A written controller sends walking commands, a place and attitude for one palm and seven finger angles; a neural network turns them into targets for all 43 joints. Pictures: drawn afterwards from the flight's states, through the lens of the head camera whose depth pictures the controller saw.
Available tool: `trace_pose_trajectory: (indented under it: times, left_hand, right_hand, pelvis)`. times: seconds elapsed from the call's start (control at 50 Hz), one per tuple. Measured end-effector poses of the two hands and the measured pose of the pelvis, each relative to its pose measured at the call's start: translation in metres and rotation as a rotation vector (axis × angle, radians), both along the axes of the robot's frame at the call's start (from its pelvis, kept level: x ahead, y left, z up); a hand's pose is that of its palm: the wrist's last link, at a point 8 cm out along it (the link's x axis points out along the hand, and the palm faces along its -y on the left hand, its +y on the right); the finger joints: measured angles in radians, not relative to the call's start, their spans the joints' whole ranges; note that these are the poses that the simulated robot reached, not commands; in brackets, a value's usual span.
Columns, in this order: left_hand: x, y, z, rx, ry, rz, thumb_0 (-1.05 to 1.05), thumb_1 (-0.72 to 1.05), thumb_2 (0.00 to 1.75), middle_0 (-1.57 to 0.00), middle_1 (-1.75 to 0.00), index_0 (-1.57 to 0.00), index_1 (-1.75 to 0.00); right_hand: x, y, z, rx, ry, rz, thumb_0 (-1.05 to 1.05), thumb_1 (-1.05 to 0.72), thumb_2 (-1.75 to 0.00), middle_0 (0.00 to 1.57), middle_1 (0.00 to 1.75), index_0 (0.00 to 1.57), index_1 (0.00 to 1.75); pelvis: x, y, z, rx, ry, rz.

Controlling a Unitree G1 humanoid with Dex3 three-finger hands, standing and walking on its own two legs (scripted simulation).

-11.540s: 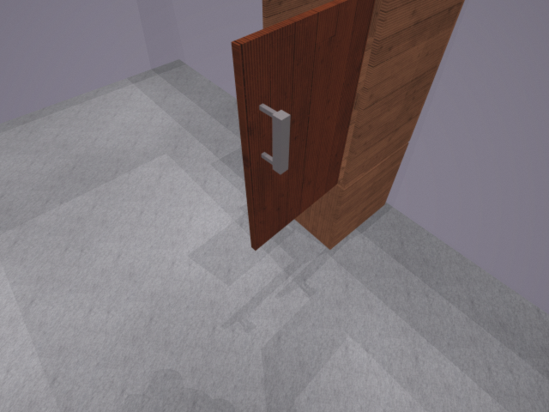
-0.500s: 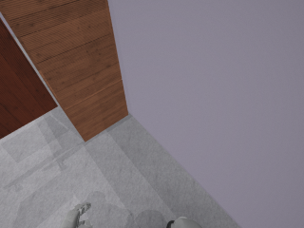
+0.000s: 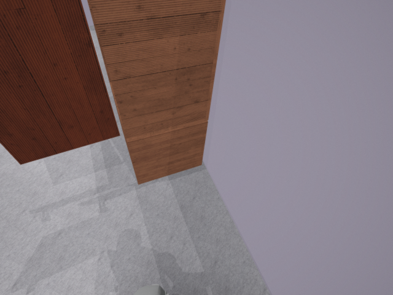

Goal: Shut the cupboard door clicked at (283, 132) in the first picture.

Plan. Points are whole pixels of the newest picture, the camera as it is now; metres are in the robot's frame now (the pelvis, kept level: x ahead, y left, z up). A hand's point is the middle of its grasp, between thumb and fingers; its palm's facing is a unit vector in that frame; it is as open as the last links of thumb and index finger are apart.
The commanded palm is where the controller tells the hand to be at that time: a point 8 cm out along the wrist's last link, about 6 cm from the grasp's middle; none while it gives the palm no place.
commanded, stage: turn to face it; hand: left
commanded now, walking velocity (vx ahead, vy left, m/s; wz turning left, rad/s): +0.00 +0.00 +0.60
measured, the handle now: out of the picture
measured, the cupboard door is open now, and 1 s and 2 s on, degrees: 93 93 93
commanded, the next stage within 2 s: take the last steps up to it in 0.80 s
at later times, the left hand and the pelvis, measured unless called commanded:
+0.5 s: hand out of the picture +0.11 +0.24 -0.15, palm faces +0.25 -0.94 -0.25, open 7.4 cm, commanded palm none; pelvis +0.03 +0.00 +0.01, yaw +14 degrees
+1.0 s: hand out of the picture -0.02 +0.12 -0.14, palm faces +0.53 -0.81 -0.26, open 7.3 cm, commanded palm none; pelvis +0.04 -0.06 +0.01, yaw +29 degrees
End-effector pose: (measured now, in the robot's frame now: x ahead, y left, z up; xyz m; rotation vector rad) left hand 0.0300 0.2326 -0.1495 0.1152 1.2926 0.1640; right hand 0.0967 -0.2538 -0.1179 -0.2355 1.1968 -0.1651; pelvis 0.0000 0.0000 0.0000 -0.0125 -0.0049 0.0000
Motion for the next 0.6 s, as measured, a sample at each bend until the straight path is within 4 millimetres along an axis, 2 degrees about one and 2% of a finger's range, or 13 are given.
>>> trace_pose_trajectory:
  times: [0.06, 0.12, 0.22, 0.32, 0.46, 0.6]
  left_hand:
    - [-0.013, 0.019, -0.015, -0.009, 0.063, 0.047, 0.00, 0.92, 0.90, -0.20, -0.30, -0.20, -0.30]
    - [-0.013, 0.036, -0.013, 0.008, 0.090, 0.076, 0.01, 0.91, 0.90, -0.20, -0.30, -0.20, -0.30]
    - [0.009, 0.057, 0.005, 0.036, 0.021, 0.114, 0.01, 0.91, 0.90, -0.20, -0.30, -0.20, -0.30]
    - [0.030, 0.066, 0.020, 0.065, -0.049, 0.135, 0.01, 0.91, 0.90, -0.20, -0.30, -0.20, -0.30]
    - [0.052, 0.055, 0.030, 0.090, -0.114, 0.162, 0.01, 0.91, 0.90, -0.20, -0.30, -0.20, -0.30]
    - [0.068, 0.018, 0.039, 0.115, -0.174, 0.183, 0.01, 0.91, 0.90, -0.20, -0.30, -0.20, -0.30]
  right_hand:
    - [0.036, 0.012, 0.000, -0.030, -0.063, 0.058, 0.01, -0.91, -0.90, 0.20, 0.29, 0.19, 0.30]
    - [0.050, 0.025, 0.005, -0.045, -0.076, 0.098, 0.01, -0.91, -0.90, 0.20, 0.29, 0.20, 0.30]
    - [0.048, 0.039, 0.012, -0.045, -0.018, 0.135, 0.01, -0.91, -0.90, 0.20, 0.29, 0.20, 0.30]
    - [0.037, 0.046, 0.011, -0.018, 0.040, 0.145, 0.01, -0.91, -0.90, 0.20, 0.30, 0.20, 0.30]
    - [0.023, 0.032, 0.003, 0.006, 0.114, 0.153, 0.01, -0.90, -0.90, 0.20, 0.30, 0.20, 0.30]
    - [0.022, -0.006, -0.016, 0.020, 0.170, 0.172, 0.01, -0.90, -0.90, 0.20, 0.30, 0.20, 0.30]
  pelvis:
    - [0.009, 0.015, -0.011, 0.002, 0.007, 0.033]
    - [0.013, 0.022, -0.008, -0.008, 0.008, 0.058]
    - [0.018, 0.029, 0.006, -0.028, 0.017, 0.104]
    - [0.024, 0.027, 0.013, -0.035, 0.022, 0.149]
    - [0.031, 0.010, 0.013, -0.023, 0.025, 0.219]
    - [0.036, -0.023, 0.006, 0.005, 0.029, 0.288]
